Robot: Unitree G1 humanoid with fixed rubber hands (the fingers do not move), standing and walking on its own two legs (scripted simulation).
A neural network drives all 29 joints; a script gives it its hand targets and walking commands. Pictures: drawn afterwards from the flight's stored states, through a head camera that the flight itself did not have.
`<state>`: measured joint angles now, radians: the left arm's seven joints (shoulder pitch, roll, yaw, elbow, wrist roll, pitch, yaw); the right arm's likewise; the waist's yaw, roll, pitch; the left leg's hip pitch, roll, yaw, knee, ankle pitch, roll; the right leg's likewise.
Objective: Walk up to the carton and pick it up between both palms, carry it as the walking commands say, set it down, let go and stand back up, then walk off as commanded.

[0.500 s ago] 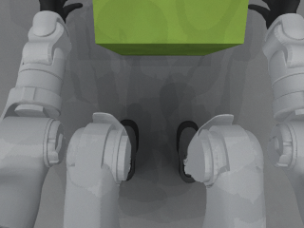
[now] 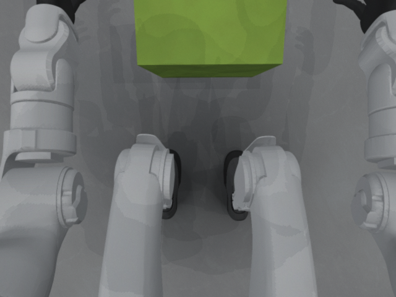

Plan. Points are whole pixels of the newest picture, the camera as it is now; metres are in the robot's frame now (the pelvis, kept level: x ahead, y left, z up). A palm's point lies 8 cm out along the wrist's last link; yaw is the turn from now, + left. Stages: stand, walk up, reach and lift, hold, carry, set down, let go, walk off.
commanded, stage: set down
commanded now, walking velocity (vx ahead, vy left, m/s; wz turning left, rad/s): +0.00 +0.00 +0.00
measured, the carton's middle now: (208, 37) +0.53 +0.00 -0.31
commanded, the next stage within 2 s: let go in 0.82 s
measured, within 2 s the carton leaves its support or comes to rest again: neither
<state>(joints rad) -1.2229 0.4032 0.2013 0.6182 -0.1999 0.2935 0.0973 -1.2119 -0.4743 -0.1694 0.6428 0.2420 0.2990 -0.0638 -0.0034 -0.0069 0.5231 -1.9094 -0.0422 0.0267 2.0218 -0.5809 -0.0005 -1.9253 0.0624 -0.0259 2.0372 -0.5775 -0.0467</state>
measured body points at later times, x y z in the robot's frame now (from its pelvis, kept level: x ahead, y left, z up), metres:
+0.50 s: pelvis -0.01 +0.00 +0.12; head +0.34 -0.01 +0.40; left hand +0.54 +0.21 +0.02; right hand +0.54 -0.24 +0.02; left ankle +0.12 +0.11 -0.40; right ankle +0.12 -0.09 -0.40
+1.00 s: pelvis +0.02 +0.00 +0.23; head +0.34 +0.00 +0.54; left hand +0.53 +0.22 +0.12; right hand +0.53 -0.23 +0.12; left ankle +0.12 +0.11 -0.40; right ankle +0.12 -0.09 -0.40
